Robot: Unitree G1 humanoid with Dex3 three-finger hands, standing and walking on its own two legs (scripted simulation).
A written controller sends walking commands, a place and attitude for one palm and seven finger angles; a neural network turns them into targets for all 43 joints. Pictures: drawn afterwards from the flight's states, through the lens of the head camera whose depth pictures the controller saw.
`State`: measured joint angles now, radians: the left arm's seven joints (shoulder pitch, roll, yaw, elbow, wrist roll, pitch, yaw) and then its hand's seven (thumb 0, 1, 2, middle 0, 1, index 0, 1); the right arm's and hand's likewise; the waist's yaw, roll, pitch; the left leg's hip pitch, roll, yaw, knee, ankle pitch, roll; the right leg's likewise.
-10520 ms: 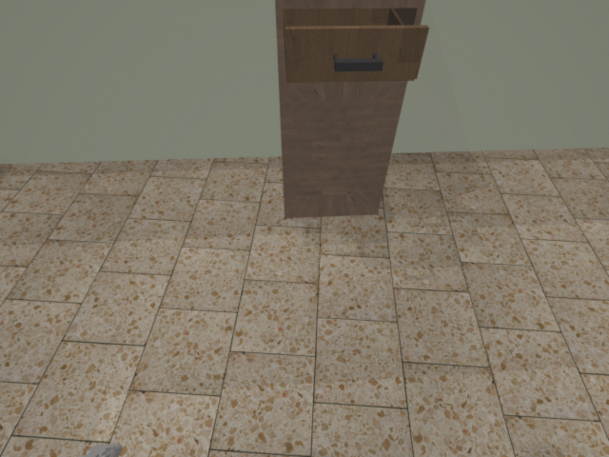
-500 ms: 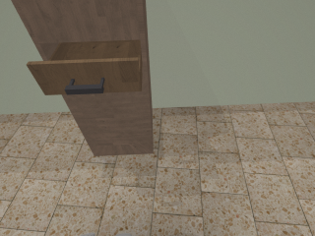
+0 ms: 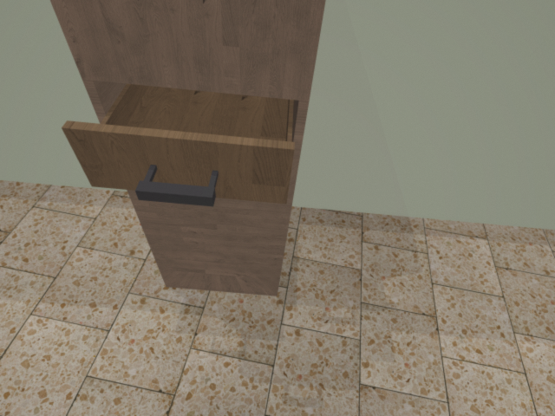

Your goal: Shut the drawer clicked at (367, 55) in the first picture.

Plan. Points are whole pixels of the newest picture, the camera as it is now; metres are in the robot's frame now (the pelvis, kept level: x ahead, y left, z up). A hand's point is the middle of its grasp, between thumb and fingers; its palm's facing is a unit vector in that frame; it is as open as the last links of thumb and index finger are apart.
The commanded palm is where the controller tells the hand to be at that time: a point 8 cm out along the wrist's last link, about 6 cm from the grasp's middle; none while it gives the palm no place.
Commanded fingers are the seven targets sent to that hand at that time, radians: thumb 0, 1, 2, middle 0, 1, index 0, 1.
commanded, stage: come to a stop and stand still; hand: left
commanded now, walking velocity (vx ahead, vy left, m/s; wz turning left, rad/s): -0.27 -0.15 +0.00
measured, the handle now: (180, 183) +0.46 +0.22 +0.03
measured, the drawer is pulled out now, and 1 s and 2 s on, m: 0.14 0.14 0.14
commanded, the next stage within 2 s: look again from close up in 1.32 s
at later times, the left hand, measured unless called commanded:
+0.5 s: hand out of the picture +0.08 +0.12 -0.15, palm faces +0.01 -0.95 -0.30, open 7.4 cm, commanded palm none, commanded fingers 0.00 0.90 0.90 -0.20 -0.30 -0.20 -0.30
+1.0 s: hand out of the picture -0.07 +0.16 -0.18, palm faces +0.10 -0.97 -0.20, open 7.4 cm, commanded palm none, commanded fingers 0.00 0.90 0.90 -0.20 -0.30 -0.20 -0.30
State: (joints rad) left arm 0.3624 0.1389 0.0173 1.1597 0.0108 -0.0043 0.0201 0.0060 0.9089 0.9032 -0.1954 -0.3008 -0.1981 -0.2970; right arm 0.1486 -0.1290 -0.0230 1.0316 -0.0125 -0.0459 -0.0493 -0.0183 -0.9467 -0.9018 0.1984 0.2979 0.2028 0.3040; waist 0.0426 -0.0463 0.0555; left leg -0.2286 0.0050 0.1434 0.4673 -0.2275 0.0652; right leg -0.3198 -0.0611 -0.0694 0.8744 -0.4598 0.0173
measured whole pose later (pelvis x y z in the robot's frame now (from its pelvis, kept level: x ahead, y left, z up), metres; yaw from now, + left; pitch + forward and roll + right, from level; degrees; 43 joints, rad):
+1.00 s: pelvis -0.04 -0.03 +0.00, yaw +1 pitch -1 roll +0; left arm 0.32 0.21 0.04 1.11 0.02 0.05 0.02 0.01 0.91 0.90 -0.20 -0.30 -0.20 -0.30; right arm 0.24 -0.15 -0.02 1.04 -0.02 0.01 -0.02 0.00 -0.91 -0.90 0.19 0.30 0.20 0.30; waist 0.05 -0.05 0.00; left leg -0.17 0.00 0.03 0.45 -0.28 0.01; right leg -0.31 -0.06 -0.04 0.62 -0.34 0.02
